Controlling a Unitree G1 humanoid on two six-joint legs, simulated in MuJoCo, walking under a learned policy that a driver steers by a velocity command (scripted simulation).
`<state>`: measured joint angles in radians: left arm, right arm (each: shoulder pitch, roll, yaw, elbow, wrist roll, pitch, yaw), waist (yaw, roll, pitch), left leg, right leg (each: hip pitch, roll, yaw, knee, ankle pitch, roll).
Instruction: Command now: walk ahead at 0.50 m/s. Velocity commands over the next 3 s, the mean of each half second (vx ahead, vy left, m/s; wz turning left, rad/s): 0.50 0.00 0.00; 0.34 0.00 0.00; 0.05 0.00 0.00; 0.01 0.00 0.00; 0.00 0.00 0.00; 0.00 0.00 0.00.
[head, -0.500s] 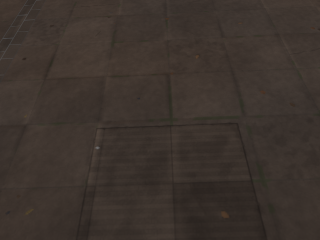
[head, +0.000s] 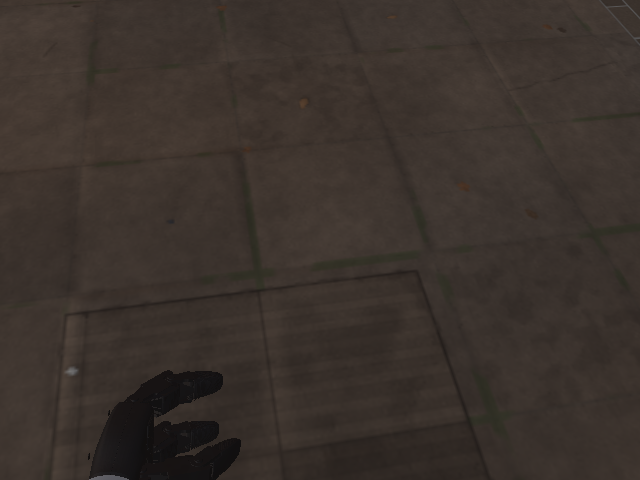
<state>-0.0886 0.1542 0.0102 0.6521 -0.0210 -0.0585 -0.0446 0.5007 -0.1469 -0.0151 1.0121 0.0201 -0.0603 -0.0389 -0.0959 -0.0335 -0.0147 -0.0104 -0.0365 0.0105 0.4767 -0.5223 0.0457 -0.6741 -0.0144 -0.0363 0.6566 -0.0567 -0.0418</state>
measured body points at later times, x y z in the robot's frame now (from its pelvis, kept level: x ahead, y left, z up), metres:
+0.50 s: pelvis +0.29 +0.02 +0.02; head +0.33 +0.02 +0.47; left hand +0.25 +0.28 -0.12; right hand +0.53 -0.20 -0.07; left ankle +0.45 +0.14 -0.70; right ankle +0.17 -0.10 -0.72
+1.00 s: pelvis +0.51 +0.05 +0.02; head +0.54 +0.05 +0.47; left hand +0.71 +0.28 -0.08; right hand +0.54 -0.21 -0.11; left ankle +0.45 +0.13 -0.72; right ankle +0.64 -0.08 -0.70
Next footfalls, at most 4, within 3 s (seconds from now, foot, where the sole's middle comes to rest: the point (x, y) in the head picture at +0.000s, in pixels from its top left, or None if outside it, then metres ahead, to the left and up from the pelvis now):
0.04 right None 0.21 -0.10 -0.75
0.54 left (230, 477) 0.49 0.13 -0.75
1.02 right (326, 383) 0.67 -0.07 -0.75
1.24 left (212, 436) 0.58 0.17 -0.75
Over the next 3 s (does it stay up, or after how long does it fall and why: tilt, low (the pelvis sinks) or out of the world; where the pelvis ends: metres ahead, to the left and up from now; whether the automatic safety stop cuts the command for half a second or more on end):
stays up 0.59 0.06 0.02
